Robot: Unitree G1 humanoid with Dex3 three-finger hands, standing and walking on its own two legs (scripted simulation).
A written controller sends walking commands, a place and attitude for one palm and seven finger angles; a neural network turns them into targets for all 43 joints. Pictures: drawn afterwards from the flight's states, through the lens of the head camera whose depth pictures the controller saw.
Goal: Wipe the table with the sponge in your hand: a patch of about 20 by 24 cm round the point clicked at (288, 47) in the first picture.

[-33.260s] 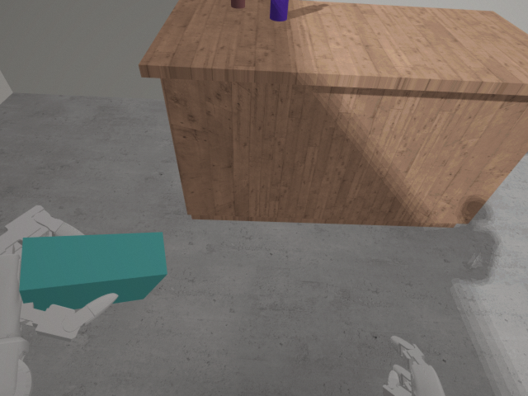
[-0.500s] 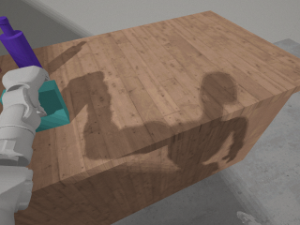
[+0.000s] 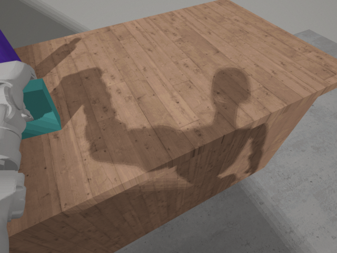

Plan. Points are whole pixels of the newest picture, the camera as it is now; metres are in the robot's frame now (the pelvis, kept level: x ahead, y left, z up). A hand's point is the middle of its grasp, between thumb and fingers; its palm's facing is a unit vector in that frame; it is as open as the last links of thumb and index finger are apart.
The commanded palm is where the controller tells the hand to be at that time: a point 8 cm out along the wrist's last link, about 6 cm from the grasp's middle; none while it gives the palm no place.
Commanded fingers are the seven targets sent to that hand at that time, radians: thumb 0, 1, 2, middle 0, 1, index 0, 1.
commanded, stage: slide back across to the first lane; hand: left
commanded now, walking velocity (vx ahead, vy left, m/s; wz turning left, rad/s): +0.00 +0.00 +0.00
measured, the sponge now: (28, 118) +0.41 +0.36 +0.10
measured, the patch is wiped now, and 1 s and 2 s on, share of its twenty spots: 0.95 0.95 0.95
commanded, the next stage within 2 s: wipe back along the first lane in 0.52 s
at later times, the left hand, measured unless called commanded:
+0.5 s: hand out of the picture +0.39 +0.41 +0.16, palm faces -0.12 +0.01 -0.99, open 9.4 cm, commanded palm +0.37 +0.40 +0.23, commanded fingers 0.00 0.10 1.30 -1.20 -1.60 -1.20 -1.60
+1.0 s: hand out of the picture +0.34 +0.38 +0.16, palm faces -0.03 +0.00 -1.00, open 9.4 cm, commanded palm +0.32 +0.38 +0.22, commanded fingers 0.00 0.10 1.30 -1.20 -1.60 -1.20 -1.60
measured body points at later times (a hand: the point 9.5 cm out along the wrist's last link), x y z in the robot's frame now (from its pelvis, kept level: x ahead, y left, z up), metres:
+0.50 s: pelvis +0.01 +0.01 +0.00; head +0.05 +0.00 +0.45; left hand +0.39 +0.41 +0.22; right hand +0.15 -0.25 -0.12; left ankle +0.02 +0.11 -0.74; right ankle -0.03 -0.12 -0.74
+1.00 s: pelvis -0.01 +0.01 +0.00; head +0.01 -0.01 +0.45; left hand +0.34 +0.38 +0.21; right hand +0.15 -0.23 -0.11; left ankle +0.02 +0.11 -0.74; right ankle -0.03 -0.12 -0.74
